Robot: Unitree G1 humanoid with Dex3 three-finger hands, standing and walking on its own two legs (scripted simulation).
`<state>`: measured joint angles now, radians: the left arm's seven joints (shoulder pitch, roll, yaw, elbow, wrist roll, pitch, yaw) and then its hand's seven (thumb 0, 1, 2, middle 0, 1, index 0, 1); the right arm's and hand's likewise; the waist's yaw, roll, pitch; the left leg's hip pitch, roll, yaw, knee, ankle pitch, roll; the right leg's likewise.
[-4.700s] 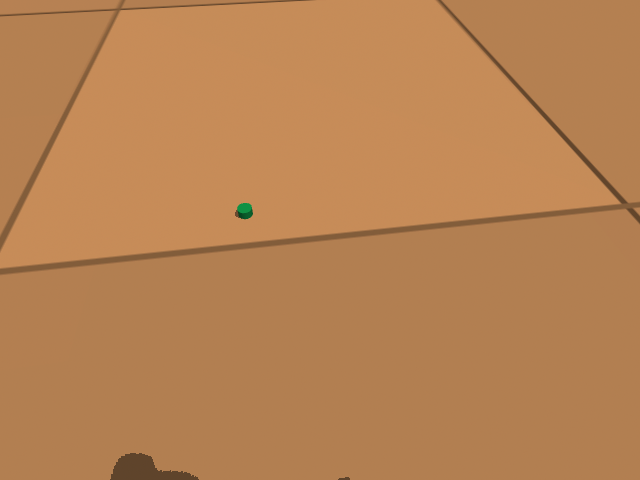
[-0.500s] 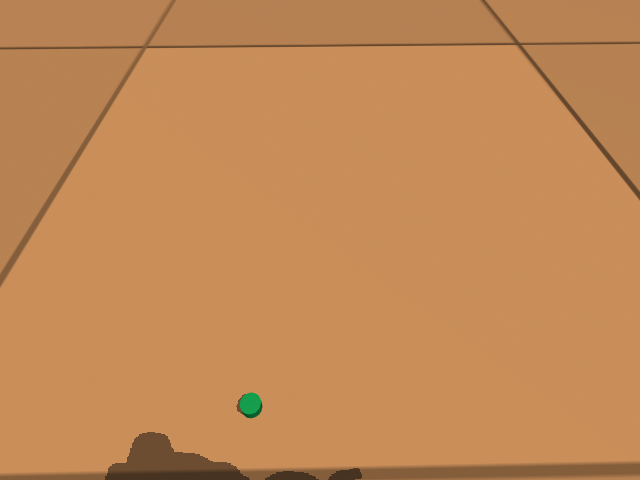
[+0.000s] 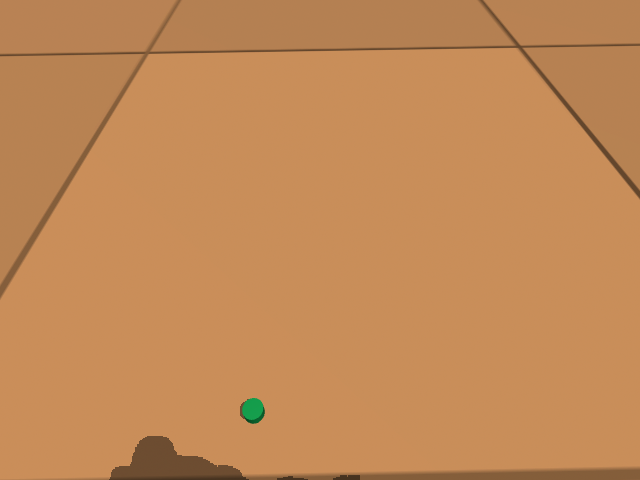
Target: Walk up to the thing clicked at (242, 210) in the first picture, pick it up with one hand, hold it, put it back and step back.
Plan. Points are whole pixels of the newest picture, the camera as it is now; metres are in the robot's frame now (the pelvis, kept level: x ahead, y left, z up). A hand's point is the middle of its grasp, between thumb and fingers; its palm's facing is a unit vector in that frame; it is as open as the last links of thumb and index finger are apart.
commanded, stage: walk up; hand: left
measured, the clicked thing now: (253, 410) +0.44 +0.23 -0.76
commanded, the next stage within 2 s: none
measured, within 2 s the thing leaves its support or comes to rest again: neither
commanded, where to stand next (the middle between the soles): +0.04 +0.00 m, yaw -1 degrees
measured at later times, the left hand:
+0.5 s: hand out of the picture +0.10 +0.28 -0.17, palm faces +0.00 -0.92 -0.38, open 7.4 cm
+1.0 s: hand out of the picture +0.04 +0.29 -0.17, palm faces -0.13 -0.93 -0.35, open 7.4 cm
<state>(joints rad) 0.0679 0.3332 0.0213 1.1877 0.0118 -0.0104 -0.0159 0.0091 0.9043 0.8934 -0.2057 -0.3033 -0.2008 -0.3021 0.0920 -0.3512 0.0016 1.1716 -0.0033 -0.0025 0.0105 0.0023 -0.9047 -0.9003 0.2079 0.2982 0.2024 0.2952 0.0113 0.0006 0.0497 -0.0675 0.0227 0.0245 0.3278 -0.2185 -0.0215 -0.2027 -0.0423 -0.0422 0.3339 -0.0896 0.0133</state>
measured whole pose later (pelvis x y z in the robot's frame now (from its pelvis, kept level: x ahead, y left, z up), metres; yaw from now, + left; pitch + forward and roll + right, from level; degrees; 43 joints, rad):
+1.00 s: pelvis -0.06 +0.01 -0.02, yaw -3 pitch -3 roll +0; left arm 0.18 0.44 0.08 0.97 0.04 0.04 -0.07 0.01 0.91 0.89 -0.20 -0.30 -0.20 -0.30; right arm 0.34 -0.41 -0.07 0.90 -0.04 -0.05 0.00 0.00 -0.90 -0.90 0.21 0.30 0.21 0.30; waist -0.04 -0.04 0.11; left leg -0.14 0.08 0.05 0.56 -0.37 -0.02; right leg -0.32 -0.02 0.03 0.71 -0.44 -0.01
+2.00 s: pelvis -0.05 +0.01 -0.01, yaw +0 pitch -3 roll -1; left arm 0.17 0.36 0.01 1.07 0.02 -0.03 0.00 0.01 0.90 0.89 -0.21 -0.30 -0.20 -0.30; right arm 0.12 -0.34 0.00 1.03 -0.01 0.01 0.03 0.00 -0.90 -0.90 0.21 0.30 0.20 0.30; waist 0.02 0.01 0.06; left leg -0.23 -0.02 -0.01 0.46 -0.19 0.02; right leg -0.13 -0.01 0.00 0.45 -0.27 0.02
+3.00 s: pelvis +0.00 -0.02 -0.03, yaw -3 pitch -1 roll +1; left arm 0.06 0.40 0.06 0.88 -0.02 0.05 0.01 0.01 0.91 0.89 -0.21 -0.30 -0.20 -0.30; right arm 0.01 -0.39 -0.04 0.87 -0.02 0.03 -0.03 0.00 -0.90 -0.90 0.21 0.30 0.21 0.30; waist 0.00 -0.02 0.21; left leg -0.42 0.06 0.00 0.65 -0.21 -0.02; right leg -0.38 0.00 0.07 0.93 -0.49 0.01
